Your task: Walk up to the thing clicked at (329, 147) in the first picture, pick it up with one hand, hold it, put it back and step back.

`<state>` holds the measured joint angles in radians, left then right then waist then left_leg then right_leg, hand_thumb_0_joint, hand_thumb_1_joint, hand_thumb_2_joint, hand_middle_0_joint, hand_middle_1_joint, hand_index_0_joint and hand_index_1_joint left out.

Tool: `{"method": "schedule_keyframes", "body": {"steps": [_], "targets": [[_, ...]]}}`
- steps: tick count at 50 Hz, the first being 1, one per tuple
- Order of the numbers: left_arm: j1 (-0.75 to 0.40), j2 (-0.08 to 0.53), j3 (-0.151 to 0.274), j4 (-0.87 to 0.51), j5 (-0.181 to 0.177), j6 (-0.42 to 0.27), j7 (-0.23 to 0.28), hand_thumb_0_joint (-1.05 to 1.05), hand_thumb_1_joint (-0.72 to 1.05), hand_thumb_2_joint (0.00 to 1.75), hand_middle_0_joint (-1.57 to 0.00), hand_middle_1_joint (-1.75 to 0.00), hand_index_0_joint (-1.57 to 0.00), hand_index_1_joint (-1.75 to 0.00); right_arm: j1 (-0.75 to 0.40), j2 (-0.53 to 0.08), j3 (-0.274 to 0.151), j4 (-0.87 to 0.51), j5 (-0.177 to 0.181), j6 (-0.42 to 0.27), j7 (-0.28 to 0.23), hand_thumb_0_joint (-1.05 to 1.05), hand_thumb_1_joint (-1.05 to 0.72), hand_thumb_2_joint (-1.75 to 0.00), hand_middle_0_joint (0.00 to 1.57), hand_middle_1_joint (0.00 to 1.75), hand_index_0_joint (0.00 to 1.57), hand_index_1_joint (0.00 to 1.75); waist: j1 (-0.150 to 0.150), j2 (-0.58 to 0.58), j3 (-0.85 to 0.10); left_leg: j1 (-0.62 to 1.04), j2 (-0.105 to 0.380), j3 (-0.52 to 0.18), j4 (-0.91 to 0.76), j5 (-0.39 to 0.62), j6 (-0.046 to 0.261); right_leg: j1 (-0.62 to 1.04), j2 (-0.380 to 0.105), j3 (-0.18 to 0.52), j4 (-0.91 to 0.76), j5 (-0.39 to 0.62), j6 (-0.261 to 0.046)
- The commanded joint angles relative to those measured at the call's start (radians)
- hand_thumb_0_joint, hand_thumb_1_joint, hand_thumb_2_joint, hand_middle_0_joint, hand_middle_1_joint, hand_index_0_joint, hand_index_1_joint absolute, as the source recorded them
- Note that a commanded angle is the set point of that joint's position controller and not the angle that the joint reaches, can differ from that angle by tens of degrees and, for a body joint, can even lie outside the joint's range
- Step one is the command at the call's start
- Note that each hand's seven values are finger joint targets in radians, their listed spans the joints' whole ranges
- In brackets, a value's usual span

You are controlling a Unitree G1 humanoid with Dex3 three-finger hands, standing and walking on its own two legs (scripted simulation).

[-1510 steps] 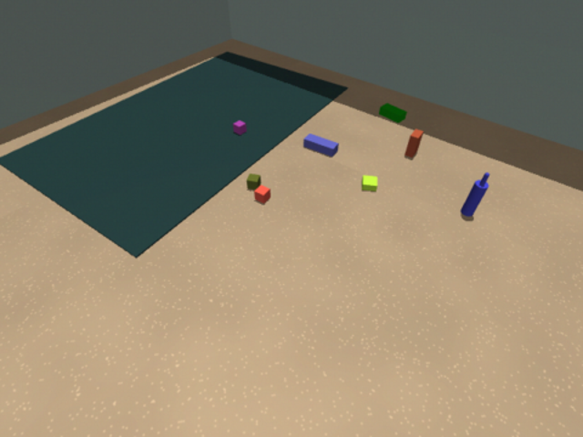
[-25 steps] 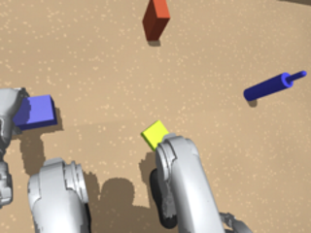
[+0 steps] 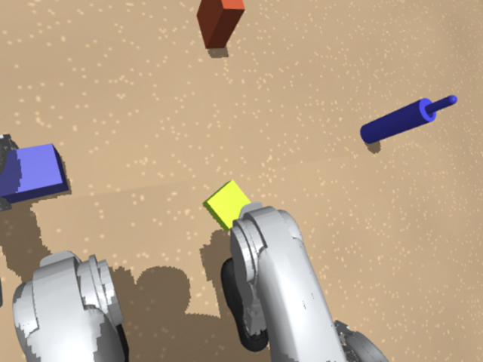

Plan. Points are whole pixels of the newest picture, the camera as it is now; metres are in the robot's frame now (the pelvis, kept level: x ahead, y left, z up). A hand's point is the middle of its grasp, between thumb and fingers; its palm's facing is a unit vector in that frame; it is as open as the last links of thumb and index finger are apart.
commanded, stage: rest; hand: left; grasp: from above
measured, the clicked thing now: out of the picture +0.44 +0.30 -0.27
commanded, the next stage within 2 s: open in 0.38 s
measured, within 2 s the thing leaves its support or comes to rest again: neither
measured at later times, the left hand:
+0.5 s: hand out of the picture +0.43 +0.30 -0.23, palm faces -0.45 -0.14 -0.88, open 10.1 cm
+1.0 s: hand out of the picture +0.44 +0.30 -0.24, palm faces -0.43 -0.13 -0.89, open 12.1 cm
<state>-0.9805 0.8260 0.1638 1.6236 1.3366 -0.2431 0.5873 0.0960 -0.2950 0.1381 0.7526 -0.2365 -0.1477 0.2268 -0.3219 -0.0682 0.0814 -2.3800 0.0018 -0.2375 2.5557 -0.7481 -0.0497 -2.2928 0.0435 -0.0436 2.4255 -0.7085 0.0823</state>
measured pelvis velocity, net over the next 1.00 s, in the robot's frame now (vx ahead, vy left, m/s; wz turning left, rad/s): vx -0.01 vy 0.01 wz -0.05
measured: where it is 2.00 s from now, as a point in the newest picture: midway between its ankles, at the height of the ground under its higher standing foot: (187, 347)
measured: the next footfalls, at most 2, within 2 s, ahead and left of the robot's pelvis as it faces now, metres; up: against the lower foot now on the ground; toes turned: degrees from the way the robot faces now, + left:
none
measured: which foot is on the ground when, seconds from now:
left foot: down 0.00-1.00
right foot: down 0.00-1.00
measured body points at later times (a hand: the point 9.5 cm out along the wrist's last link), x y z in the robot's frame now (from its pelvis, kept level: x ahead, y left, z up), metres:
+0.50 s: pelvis -0.01 +0.00 +0.00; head +0.26 +0.11 +0.35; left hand +0.45 +0.30 -0.18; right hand +0.04 -0.27 -0.07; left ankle +0.05 +0.14 -0.26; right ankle +0.10 -0.14 -0.26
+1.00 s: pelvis -0.01 +0.01 +0.00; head +0.25 +0.12 +0.34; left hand +0.45 +0.31 -0.19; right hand +0.04 -0.26 -0.07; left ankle +0.05 +0.14 -0.26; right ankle +0.10 -0.14 -0.26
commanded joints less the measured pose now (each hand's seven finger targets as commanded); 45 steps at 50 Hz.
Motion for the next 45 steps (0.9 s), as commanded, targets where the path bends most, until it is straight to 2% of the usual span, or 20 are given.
{"method": "schedule_keyframes", "body": {"steps": [1,3,4,7,9,11,12,13,14,16,17,19,20,24,29,33,37,42,44,45], "targets": [[-0.269,0.278,0.032,-0.115,-0.015,0.006,0.075,0.0,0.79,0.78,-1.12,-0.62,-1.12,-0.62,0.206,-0.304,-0.077,0.01,-0.002,-0.002,-0.005,0.0,-0.9,-0.9,0.2,0.3,0.2,0.3,-0.009,0.468,-0.73,0.552,0.007,0.159,-0.258,0.305,0.054,0.378,0.019,-0.18,-0.192,0.345,-0.101],[-0.289,0.24,-0.008,-0.081,-0.008,0.011,0.075,0.0,0.79,0.77,-1.12,-0.61,-1.12,-0.61,0.207,-0.295,-0.07,0.015,-0.011,-0.008,0.005,0.0,-0.9,-0.9,0.2,0.3,0.2,0.3,-0.03,0.448,-0.702,0.539,0.011,0.156,-0.25,0.282,0.058,0.37,0.024,-0.18,-0.199,0.334,-0.096],[-0.303,0.255,0.01,-0.084,-0.01,0.007,0.078,0.0,0.8,0.78,-1.12,-0.62,-1.13,-0.61,0.213,-0.307,-0.076,0.018,-0.014,-0.01,0.006,0.0,-0.9,-0.9,0.2,0.3,0.2,0.3,-0.044,0.437,-0.708,0.542,0.011,0.151,-0.246,0.291,0.058,0.374,0.023,-0.187,-0.197,0.342,-0.094],[-0.298,0.263,-0.002,-0.043,-0.021,0.01,0.075,0.0,0.79,0.77,-1.11,-0.64,-1.12,-0.62,0.207,-0.313,-0.062,0.015,-0.016,-0.021,0.012,0.0,-0.9,-0.9,0.2,0.3,0.2,0.3,-0.046,0.429,-0.671,0.511,0.011,0.145,-0.245,0.272,0.061,0.373,0.023,-0.187,-0.203,0.328,-0.093],[-0.29,0.282,0.0,-0.031,-0.009,0.009,0.081,0.0,0.78,0.77,-1.1,-0.64,-1.11,-0.63,0.195,-0.322,-0.061,0.008,-0.016,-0.026,0.013,0.0,-0.9,-0.9,0.2,0.3,0.2,0.3,-0.039,0.422,-0.671,0.52,0.013,0.142,-0.245,0.271,0.06,0.372,0.027,-0.19,-0.205,0.325,-0.094],[-0.302,0.26,-0.021,-0.015,-0.014,0.005,0.083,0.0,0.78,0.75,-1.09,-0.65,-1.11,-0.63,0.198,-0.321,-0.052,0.009,-0.018,-0.028,0.017,0.0,-0.9,-0.9,0.2,0.3,0.2,0.3,-0.051,0.425,-0.65,0.501,0.011,0.14,-0.25,0.245,0.061,0.372,0.027,-0.19,-0.21,0.302,-0.095],[-0.302,0.285,0.004,-0.025,-0.014,0.004,0.087,0.0,0.78,0.76,-1.09,-0.65,-1.1,-0.63,0.195,-0.331,-0.058,0.002,-0.022,-0.032,0.017,0.0,-0.9,-0.9,0.2,0.3,0.2,0.3,-0.054,0.411,-0.666,0.515,0.013,0.137,-0.245,0.265,0.061,0.382,0.026,-0.196,-0.208,0.319,-0.092],[-0.297,0.283,-0.009,-0.017,-0.013,0.003,0.089,0.0,0.77,0.77,-1.09,-0.64,-1.1,-0.63,0.192,-0.328,-0.048,0.007,-0.02,-0.033,0.017,0.0,-0.9,-0.9,0.2,0.3,0.2,0.3,-0.042,0.431,-0.664,0.512,0.013,0.134,-0.251,0.264,0.058,0.381,0.028,-0.193,-0.206,0.316,-0.095],[-0.298,0.266,-0.024,0.02,-0.016,0.004,0.088,0.0,0.77,0.74,-1.09,-0.63,-1.1,-0.62,0.187,-0.323,-0.044,0.012,-0.02,-0.035,0.018,0.0,-0.9,-0.9,0.2,0.3,0.2,0.3,-0.051,0.42,-0.641,0.501,0.013,0.132,-0.25,0.249,0.058,0.362,0.028,-0.197,-0.2,0.304,-0.096],[-0.306,0.28,-0.021,0.022,-0.008,0.002,0.092,0.0,0.76,0.74,-1.08,-0.63,-1.1,-0.62,0.18,-0.332,-0.041,-0.001,-0.023,-0.04,0.02,0.0,-0.9,-0.9,0.2,0.3,0.2,0.3,-0.059,0.417,-0.637,0.51,0.014,0.13,-0.247,0.245,0.059,0.364,0.03,-0.199,-0.202,0.302,-0.095],[-0.302,0.306,0.002,0.02,-0.002,0.003,0.094,0.0,0.77,0.72,-1.08,-0.63,-1.1,-0.61,0.194,-0.346,-0.043,0.001,-0.029,-0.04,0.022,0.0,-0.9,-0.9,0.2,0.3,0.2,0.3,-0.067,0.423,-0.633,0.522,0.014,0.125,-0.252,0.264,0.056,0.369,0.028,-0.206,-0.197,0.312,-0.093],[-0.292,0.319,0.008,0.042,-0.003,0.002,0.095,0.0,0.75,0.73,-1.08,-0.62,-1.1,-0.61,0.181,-0.341,-0.039,0.003,-0.033,-0.043,0.022,0.0,-0.9,-0.9,0.2,0.3,0.2,0.3,-0.058,0.428,-0.625,0.509,0.017,0.124,-0.248,0.248,0.057,0.366,0.031,-0.202,-0.202,0.301,-0.094],[-0.306,0.327,0.016,0.061,-0.001,0.001,0.098,0.0,0.76,0.73,-1.09,-0.62,-1.1,-0.61,0.184,-0.347,-0.035,0.001,-0.037,-0.046,0.023,0.0,-0.9,-0.9,0.2,0.3,0.2,0.3,-0.073,0.408,-0.595,0.492,0.017,0.122,-0.242,0.233,0.058,0.352,0.028,-0.207,-0.198,0.287,-0.092],[-0.282,0.337,0.025,0.08,-0.002,-0.002,0.1,0.0,0.76,0.74,-1.07,-0.65,-1.09,-0.63,0.178,-0.345,-0.022,-0.004,-0.045,-0.049,0.027,0.0,-0.9,-0.9,0.2,0.3,0.2,0.3,-0.07,0.41,-0.587,0.487,0.017,0.117,-0.249,0.229,0.059,0.369,0.032,-0.205,-0.207,0.284,-0.091],[-0.299,0.338,0.001,0.063,0.001,-0.007,0.091,0.0,0.36,0.67,-0.68,-0.67,-0.7,-0.65,0.159,-0.35,-0.012,-0.01,-0.053,-0.059,0.03,0.0,-0.89,-0.9,0.2,0.3,0.2,0.3,-0.082,0.418,-0.577,0.487,0.019,0.115,-0.241,0.206,0.059,0.363,0.034,-0.208,-0.205,0.27,-0.089],[-0.295,0.364,0.011,0.057,0.0,-0.013,0.102,0.0,0.05,0.72,-0.54,-0.68,-0.55,-0.68,0.16,-0.35,-0.001,-0.005,-0.052,-0.057,0.029,0.0,-0.89,-0.9,0.2,0.3,0.2,0.3,-0.071,0.419,-0.592,0.479,0.021,0.105,-0.244,0.219,0.056,0.38,0.037,-0.21,-0.206,0.28,-0.089],[-0.335,0.34,-0.017,0.02,0.002,-0.022,0.107,0.0,-0.1,0.71,-0.42,-0.71,-0.43,-0.7,0.141,-0.365,-0.009,-0.009,-0.06,-0.072,0.035,0.0,-0.89,-0.9,0.2,0.3,0.2,0.3,-0.085,0.455,-0.58,0.507,0.022,0.099,-0.247,0.213,0.048,0.351,0.036,-0.219,-0.193,0.272,-0.092],[-0.308,0.363,0.005,0.031,0.006,-0.018,0.116,0.0,-0.18,0.75,-0.36,-0.77,-0.37,-0.76,0.163,-0.365,-0.005,0.004,-0.064,-0.085,0.048,0.0,-0.89,-0.9,0.2,0.3,0.2,0.3,-0.082,0.462,-0.575,0.519,0.025,0.097,-0.247,0.224,0.046,0.361,0.038,-0.223,-0.195,0.283,-0.089],[-0.301,0.337,-0.012,0.058,0.005,-0.012,0.113,0.0,-0.22,0.8,-0.33,-0.8,-0.33,-0.79,0.158,-0.366,-0.006,0.003,-0.066,-0.093,0.053,0.0,-0.89,-0.9,0.2,0.3,0.2,0.3,-0.09,0.466,-0.562,0.518,0.025,0.096,-0.243,0.219,0.045,0.356,0.037,-0.223,-0.191,0.284,-0.09],[-0.32,0.282,-0.061,0.035,-0.002,-0.012,0.108,0.0,-0.24,0.81,-0.31,-0.82,-0.31,-0.81,0.145,-0.36,-0.005,0.008,-0.061,-0.099,0.055,0.0,-0.89,-0.9,0.2,0.3,0.2,0.3,-0.089,0.458,-0.563,0.51,0.023,0.095,-0.246,0.218,0.043,0.349,0.038,-0.223,-0.194,0.283,-0.089]]}}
